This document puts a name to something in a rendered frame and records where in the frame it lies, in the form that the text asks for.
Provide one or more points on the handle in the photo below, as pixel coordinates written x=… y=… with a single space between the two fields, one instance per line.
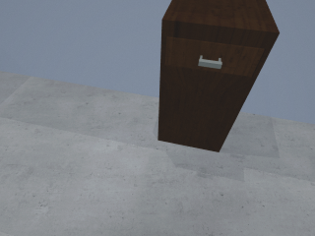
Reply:
x=210 y=63

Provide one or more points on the cabinet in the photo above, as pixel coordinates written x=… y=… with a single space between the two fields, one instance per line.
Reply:
x=196 y=107

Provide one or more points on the drawer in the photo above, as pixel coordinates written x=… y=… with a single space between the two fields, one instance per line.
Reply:
x=235 y=59

